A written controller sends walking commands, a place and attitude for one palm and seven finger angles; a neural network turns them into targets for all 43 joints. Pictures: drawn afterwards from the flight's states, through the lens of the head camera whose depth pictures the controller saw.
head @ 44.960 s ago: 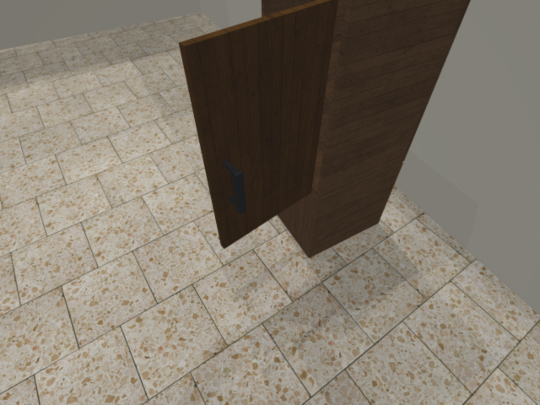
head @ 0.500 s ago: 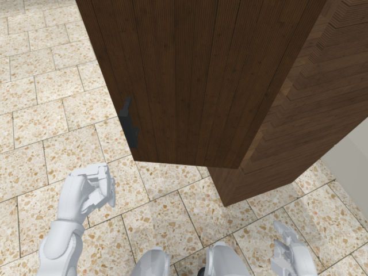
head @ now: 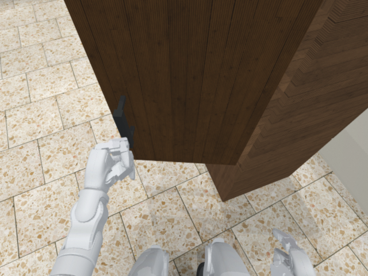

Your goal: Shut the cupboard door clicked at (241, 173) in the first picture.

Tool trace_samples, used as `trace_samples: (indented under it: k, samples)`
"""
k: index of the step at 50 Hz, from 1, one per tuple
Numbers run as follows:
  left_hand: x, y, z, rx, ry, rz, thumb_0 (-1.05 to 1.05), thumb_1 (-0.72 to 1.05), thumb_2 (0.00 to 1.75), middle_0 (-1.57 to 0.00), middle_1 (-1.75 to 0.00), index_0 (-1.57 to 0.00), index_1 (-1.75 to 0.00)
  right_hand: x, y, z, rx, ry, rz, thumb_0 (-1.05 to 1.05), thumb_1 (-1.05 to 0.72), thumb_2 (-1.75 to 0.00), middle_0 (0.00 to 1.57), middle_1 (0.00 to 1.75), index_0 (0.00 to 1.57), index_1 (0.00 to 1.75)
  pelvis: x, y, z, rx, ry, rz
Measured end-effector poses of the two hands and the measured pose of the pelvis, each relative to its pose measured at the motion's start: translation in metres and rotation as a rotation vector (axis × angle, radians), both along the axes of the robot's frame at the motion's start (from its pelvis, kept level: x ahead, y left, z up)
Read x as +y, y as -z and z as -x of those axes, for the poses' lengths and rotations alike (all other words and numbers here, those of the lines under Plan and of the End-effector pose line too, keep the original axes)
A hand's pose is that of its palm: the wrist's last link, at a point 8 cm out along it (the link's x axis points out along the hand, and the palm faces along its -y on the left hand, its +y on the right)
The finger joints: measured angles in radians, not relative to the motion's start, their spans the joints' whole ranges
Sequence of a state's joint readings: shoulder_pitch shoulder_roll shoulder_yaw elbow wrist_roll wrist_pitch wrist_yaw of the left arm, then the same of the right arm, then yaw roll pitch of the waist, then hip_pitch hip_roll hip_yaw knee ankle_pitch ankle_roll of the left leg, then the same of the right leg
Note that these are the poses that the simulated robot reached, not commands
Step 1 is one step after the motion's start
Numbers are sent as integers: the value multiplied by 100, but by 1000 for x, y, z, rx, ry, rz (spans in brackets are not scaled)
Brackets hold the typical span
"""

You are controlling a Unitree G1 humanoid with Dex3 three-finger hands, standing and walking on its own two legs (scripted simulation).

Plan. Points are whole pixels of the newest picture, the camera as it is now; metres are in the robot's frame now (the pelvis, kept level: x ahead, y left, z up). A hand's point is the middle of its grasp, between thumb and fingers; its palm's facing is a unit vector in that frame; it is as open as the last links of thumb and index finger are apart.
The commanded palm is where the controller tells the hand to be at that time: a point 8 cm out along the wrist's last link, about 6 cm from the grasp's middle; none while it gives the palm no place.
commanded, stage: bring the fist close to the handle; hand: left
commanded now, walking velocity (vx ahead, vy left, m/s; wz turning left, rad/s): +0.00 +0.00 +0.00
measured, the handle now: (126, 123) +0.45 +0.15 +0.02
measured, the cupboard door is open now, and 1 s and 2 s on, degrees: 66 63 47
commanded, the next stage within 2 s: push the door shut along its arc in 0.40 s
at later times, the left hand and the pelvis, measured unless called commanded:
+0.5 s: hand (129, 162) +0.35 +0.13 +0.03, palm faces -0.04 -1.00 -0.02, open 3.1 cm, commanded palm +0.32 +0.18 +0.03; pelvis +0.00 +0.00 +0.00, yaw +0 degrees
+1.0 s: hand (133, 143) +0.39 +0.13 +0.03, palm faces -0.16 -0.99 -0.04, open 3.1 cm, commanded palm +0.38 +0.18 +0.03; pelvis -0.01 +0.00 +0.00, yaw +0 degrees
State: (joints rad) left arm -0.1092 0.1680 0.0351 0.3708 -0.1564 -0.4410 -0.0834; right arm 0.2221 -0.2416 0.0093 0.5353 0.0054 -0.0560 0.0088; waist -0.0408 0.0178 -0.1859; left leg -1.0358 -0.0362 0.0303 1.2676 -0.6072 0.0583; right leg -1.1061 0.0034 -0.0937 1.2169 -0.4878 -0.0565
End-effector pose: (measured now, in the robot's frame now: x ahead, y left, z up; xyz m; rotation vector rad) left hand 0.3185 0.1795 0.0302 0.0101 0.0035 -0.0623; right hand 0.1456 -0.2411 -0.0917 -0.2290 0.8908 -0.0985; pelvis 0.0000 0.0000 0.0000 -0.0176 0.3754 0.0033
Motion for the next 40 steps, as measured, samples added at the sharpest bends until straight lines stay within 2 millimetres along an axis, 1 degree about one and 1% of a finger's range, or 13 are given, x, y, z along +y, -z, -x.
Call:
trace_samples:
  k: [5,13,22,31,34,40]
  samples:
    - [-6,-2,-6,-9,-1,-4,2,90,90,-130,-150,-130,-150,1,2,6,30,9,-14,1,-91,-90,20,30,20,30,1,-1,-1,-1,5,-3]
    - [-4,2,-2,11,-20,-17,2,90,90,-130,-150,-130,-150,0,3,13,65,17,-17,1,-91,-90,20,30,20,30,0,-4,-1,-7,7,-6]
    - [1,3,-8,-4,-22,-11,2,90,90,-130,-150,-130,-150,-7,4,11,70,21,4,1,-91,-90,20,30,20,30,-2,-3,0,-3,4,-5]
    - [3,1,-8,-4,2,-15,2,90,90,-130,-150,-130,-150,-8,0,8,56,25,7,1,-91,-90,20,30,20,30,-2,-4,-1,-5,3,-4]
    - [1,2,-14,-6,25,-23,2,90,90,-130,-150,-130,-150,-8,2,9,58,23,12,1,-91,-90,20,30,20,30,-2,-3,1,-6,-1,-2]
    - [-1,0,-35,-13,56,-23,2,90,90,-130,-150,-130,-150,-9,5,18,73,40,15,1,-91,-90,20,30,20,30,-2,0,5,1,1,-1]
